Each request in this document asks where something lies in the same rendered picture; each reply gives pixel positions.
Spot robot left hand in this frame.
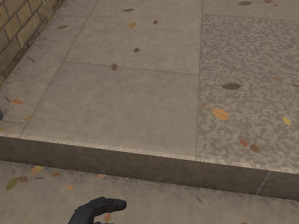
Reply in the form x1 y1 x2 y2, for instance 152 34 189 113
68 196 127 224

